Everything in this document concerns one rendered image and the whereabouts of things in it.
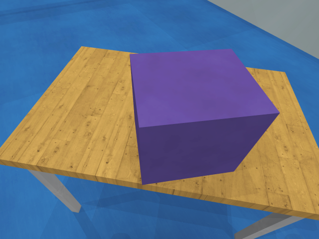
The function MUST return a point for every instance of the table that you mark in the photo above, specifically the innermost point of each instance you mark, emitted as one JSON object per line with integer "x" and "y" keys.
{"x": 83, "y": 126}

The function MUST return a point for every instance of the carton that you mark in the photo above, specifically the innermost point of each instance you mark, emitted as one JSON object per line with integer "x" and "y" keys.
{"x": 197, "y": 113}

